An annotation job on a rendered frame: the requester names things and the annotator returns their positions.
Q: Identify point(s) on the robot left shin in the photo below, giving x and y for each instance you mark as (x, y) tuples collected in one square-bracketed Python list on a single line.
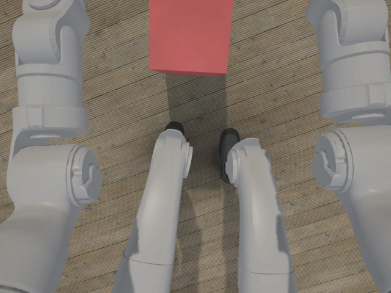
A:
[(162, 138)]

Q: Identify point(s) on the robot left upper arm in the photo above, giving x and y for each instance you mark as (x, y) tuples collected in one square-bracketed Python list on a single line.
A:
[(49, 186)]

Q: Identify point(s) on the carton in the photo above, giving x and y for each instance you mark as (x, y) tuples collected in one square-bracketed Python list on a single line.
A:
[(189, 37)]

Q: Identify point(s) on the left robot thigh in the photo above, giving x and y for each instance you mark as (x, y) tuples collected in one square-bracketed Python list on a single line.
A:
[(147, 261)]

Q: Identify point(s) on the left robot forearm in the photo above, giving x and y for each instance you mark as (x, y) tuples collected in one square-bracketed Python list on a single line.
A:
[(48, 42)]

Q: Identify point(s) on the robot right upper arm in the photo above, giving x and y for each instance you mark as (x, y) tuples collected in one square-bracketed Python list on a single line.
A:
[(355, 163)]

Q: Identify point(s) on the right robot forearm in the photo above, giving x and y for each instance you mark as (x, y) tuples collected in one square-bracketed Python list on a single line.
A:
[(353, 47)]

